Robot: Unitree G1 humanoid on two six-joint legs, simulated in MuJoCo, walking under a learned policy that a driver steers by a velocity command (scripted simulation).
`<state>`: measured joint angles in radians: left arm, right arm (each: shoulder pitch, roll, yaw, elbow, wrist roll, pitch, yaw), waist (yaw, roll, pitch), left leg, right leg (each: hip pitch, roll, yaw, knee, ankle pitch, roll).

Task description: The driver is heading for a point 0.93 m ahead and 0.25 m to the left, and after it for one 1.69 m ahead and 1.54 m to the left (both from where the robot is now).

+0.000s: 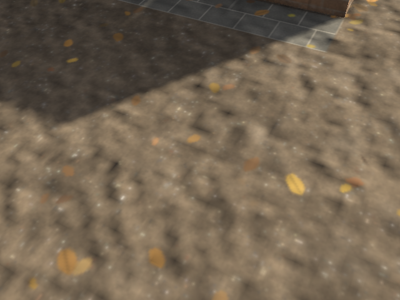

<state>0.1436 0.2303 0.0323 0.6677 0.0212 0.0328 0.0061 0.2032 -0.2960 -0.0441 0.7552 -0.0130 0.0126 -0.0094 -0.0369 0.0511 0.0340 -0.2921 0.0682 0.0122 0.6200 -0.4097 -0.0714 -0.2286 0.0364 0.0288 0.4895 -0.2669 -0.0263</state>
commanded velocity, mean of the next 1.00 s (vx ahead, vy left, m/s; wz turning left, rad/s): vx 0.36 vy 0.00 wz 0.06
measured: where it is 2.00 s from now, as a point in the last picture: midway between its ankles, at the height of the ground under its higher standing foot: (177, 195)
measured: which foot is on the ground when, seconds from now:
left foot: down 0.00-0.70, up 0.72-1.00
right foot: down 0.00-0.28, up 0.30-0.68, down 0.70-1.00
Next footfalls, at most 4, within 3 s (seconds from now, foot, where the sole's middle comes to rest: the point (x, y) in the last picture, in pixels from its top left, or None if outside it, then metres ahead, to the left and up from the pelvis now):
0.70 right None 0.38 -0.13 -0.77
1.24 left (175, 250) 0.67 0.13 -0.77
1.72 right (197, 173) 1.00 0.05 -0.77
2.20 left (136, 200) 0.89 0.29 -0.77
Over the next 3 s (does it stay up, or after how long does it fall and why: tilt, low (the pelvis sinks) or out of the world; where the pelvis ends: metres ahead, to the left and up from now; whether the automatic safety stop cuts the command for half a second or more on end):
stays up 0.92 0.15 0.00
